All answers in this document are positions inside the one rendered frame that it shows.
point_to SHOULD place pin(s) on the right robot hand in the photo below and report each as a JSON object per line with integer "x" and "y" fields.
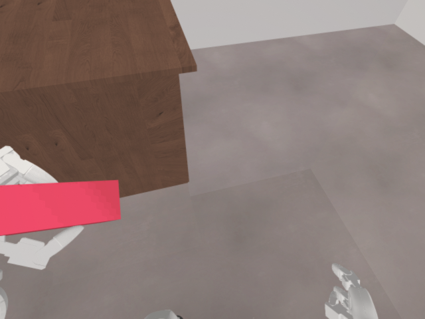
{"x": 357, "y": 303}

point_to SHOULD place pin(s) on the sponge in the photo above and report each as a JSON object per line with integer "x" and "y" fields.
{"x": 27, "y": 208}

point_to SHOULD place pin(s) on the left robot hand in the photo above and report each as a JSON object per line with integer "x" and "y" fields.
{"x": 30, "y": 252}

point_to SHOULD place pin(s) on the table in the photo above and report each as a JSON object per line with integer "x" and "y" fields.
{"x": 89, "y": 90}

